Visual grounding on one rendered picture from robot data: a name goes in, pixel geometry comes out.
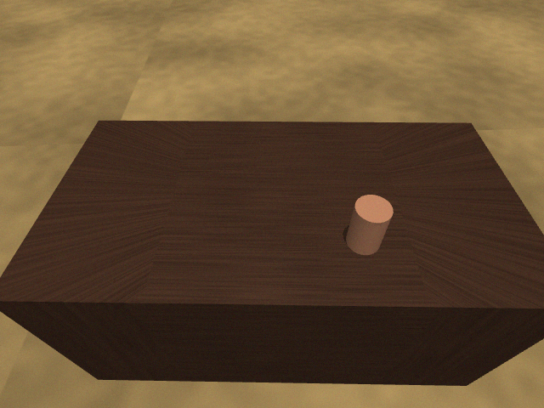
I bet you can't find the can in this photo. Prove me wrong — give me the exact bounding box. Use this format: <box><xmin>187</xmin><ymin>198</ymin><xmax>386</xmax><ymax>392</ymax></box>
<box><xmin>346</xmin><ymin>195</ymin><xmax>394</xmax><ymax>255</ymax></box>

